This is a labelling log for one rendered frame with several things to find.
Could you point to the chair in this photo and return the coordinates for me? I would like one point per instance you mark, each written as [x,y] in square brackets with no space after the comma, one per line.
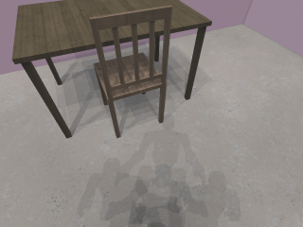
[134,74]

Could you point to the table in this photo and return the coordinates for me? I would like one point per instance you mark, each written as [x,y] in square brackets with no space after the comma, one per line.
[51,29]

